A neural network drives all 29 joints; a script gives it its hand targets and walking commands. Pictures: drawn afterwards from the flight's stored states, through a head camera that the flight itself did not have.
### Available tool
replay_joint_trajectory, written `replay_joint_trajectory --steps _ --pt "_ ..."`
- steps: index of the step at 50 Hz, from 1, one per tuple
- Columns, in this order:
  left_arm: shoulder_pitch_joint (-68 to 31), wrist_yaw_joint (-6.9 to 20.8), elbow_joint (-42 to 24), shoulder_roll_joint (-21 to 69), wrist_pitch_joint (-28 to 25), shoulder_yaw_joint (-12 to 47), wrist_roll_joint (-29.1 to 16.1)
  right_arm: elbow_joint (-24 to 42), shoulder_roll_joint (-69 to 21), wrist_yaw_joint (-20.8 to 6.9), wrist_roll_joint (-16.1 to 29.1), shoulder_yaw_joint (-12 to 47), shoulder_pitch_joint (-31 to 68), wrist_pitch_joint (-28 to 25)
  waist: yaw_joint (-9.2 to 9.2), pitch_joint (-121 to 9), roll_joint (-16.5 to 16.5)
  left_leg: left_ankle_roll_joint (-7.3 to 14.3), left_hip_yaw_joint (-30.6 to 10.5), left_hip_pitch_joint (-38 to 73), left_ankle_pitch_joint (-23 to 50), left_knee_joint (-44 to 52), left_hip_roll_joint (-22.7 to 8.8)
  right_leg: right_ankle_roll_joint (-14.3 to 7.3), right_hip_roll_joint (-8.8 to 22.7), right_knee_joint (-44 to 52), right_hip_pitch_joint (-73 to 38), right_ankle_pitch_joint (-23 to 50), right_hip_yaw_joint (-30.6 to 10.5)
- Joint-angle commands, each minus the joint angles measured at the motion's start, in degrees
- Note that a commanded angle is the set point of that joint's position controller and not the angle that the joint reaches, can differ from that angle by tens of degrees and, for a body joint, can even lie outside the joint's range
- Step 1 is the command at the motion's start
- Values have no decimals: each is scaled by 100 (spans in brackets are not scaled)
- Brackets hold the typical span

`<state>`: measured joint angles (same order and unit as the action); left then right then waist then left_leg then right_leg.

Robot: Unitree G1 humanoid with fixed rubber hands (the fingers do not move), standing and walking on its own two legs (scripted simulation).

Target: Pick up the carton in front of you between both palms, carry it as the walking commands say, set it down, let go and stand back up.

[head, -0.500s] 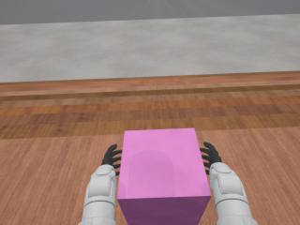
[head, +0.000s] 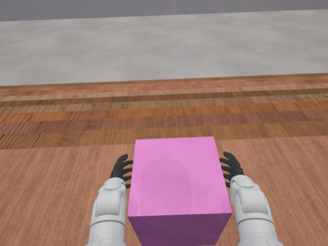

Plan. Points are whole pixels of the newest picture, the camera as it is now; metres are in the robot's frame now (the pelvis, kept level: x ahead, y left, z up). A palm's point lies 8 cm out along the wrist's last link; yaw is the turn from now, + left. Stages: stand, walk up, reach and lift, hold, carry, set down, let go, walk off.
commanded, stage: reach and lift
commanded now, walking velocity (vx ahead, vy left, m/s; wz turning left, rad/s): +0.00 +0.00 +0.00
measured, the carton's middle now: (176, 194) +0.30 +0.00 -0.04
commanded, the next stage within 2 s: hold in 0.34 s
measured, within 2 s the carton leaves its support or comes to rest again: neither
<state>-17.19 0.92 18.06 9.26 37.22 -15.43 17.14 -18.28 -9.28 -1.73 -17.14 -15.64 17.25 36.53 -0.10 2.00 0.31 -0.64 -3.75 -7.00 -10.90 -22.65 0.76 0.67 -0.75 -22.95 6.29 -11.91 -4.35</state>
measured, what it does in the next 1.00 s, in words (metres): shifts its weight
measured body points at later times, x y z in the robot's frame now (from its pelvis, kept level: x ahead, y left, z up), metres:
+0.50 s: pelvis +0.00 +0.00 +0.00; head -0.03 +0.00 +0.45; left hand +0.30 +0.15 +0.04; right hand +0.30 -0.15 +0.04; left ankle +0.02 +0.13 -0.74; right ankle +0.01 -0.13 -0.74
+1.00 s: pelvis +0.05 -0.02 -0.01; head +0.00 -0.02 +0.43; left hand +0.35 +0.12 +0.08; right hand +0.34 -0.18 +0.07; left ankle +0.02 +0.12 -0.73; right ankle +0.01 -0.13 -0.74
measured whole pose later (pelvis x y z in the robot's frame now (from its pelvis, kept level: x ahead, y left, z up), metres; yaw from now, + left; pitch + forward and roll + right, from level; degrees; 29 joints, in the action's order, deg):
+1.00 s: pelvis +0.05 -0.02 -0.01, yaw +0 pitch +3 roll +0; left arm -12.6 -3.2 -3.0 8.3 57.1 -8.3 8.8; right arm 5.3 -7.3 2.7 -8.9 -8.8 10.8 57.4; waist 0.2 -12.2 -1.0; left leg -0.8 0.1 -18.4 -24.4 -38.3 -2.9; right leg -0.2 0.4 -30.7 14.5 -18.5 2.5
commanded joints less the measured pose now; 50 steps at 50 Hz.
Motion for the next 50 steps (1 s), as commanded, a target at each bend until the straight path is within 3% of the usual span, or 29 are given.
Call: replay_joint_trajectory --steps 1,16,22,28,33,34,36,37,40,42,44,46,47,48,49,50 --pt "-2573 1293 -199 5312 -133 3120 -1346 128 -5296 -1253 1286 3062 2503 -94 -5 -1633 -42 22 1 694 1166 273 473 -37 -488 339 -303 1139 39" --pt "-2407 1274 -588 5166 66 3244 -1458 512 -5250 -1182 1413 3230 2318 112 -10 -1481 -9 20 -12 746 1201 348 490 1 -481 410 -445 1287 5" --pt "-2186 1219 -1193 5142 290 3696 -1726 1132 -5199 -1117 1647 3634 2071 343 36 -1753 -23 -18 -66 999 1634 414 482 25 -474 486 -743 1761 -31" --pt "-2145 1181 -953 4862 517 3310 -1504 909 -4905 -1115 1481 3284 2073 569 10 -885 -18 32 1 674 604 579 452 -31 -447 635 -415 671 27" --pt "-2620 1243 -939 5029 472 3373 -1561 907 -5060 -1181 1551 3370 2563 525 6 -1082 -34 47 13 647 363 484 434 -44 -435 551 -352 418 46" --pt "-2839 1239 -814 5091 502 3457 -1672 853 -5104 -1170 1648 3421 2765 544 56 -1597 -64 33 81 99 -656 8 -635 -43 594 167 199 -598 43" --pt "-2965 1231 -1061 5117 515 3619 -1775 1057 -5157 -1137 1813 3632 2830 564 36 -1389 -63 48 -98 -493 -2978 247 -471 -115 438 386 849 -2912 -96" --pt "-3077 1223 -1173 5145 531 3696 -1845 1159 -5207 -1123 1877 3721 2962 585 46 -1247 -36 20 -16 -596 -3057 169 -460 -97 395 311 1092 -2962 -27" --pt "-2938 1106 -1478 5161 769 3968 -2024 1468 -5180 -982 1996 3956 2802 834 39 -1853 -74 128 -10 -476 -2048 -91 -504 -140 344 -306 1014 -1820 223" --pt "-2938 1025 -1760 5085 1037 4130 -2128 1712 -5096 -887 2063 4091 2683 1097 78 -1900 -501 354 -628 -427 -2725 327 -863 -99 208 -888 1488 -1894 453" --pt "-2943 930 -2005 4979 1360 4260 -2278 1915 -4977 -761 2140 4176 2613 1414 76 -1588 -1080 675 -1301 -609 -3189 831 -1379 -20 -19 -1206 1737 -1488 966" --pt "-2907 813 -2207 4847 1678 4330 -2458 2213 -4808 -607 2234 4243 2606 1750 27 -1467 -850 609 -830 -1262 -2964 597 -1213 -66 50 -384 952 -1350 1019" --pt "-2864 742 -2336 4875 1830 4453 -2585 2392 -4765 -542 2328 4324 2578 1919 10 -1516 -486 404 -256 -1553 -2532 101 -888 -112 264 -34 476 -1350 685" --pt "-2643 656 -2489 4787 1979 4519 -2663 2608 -4749 -481 2450 4459 2526 2077 -44 -1534 451 151 396 -2023 -1964 -1021 -531 -332 953 547 90 -1880 -407" --pt "-2301 567 -2602 4633 2126 4515 -2697 2806 -4729 -427 2582 4588 2457 2228 -117 -1535 1397 -37 935 -2986 -1688 -2163 -241 -712 1735 1005 -575 -2013 -1723" --pt "-2161 478 -2773 4567 2242 4513 -2663 3032 -4752 -402 2730 4732 2535 2369 -163 -1219 1540 -48 1002 -3758 -2033 -2099 -248 -1095 2109 1027 -914 -1119 -2311"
